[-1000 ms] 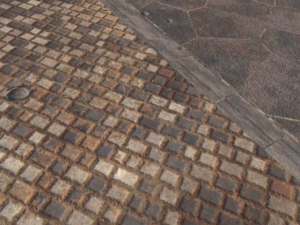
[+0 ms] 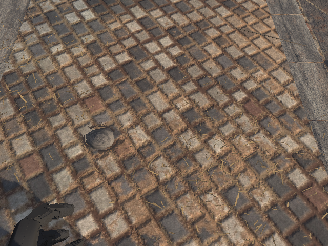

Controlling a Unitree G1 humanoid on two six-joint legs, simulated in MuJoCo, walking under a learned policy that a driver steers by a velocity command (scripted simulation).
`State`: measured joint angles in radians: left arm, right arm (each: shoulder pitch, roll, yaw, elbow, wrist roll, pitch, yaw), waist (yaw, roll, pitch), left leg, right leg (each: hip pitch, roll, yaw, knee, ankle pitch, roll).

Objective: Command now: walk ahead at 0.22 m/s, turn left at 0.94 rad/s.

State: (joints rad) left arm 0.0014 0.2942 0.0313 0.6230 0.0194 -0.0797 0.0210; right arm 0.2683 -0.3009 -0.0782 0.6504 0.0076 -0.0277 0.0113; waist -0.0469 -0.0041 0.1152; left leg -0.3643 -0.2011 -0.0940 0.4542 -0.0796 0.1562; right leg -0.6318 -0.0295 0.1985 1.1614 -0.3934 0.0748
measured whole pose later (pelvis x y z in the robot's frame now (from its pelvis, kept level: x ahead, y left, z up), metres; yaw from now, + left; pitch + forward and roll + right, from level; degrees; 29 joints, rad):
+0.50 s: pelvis +0.26 -0.06 +0.01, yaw +26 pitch +0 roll -1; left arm 0.41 0.29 0.07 0.77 0.00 -0.11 -0.01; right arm 0.24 -0.29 -0.05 0.60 0.03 -0.03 0.00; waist 0.08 0.05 -0.02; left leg -0.69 0.02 -0.11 1.24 -0.22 0.05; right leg -0.11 0.04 0.00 0.40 -0.29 -0.03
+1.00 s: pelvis +0.60 +0.17 +0.01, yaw +20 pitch +0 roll +3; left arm 0.30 0.31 0.05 0.80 -0.06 -0.05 0.00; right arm 0.32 -0.27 -0.07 0.75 -0.01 -0.10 0.03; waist -0.02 -0.05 0.02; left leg -0.17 -0.01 0.16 0.45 -0.27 0.02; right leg -0.57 -0.12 0.06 1.31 -0.24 -0.06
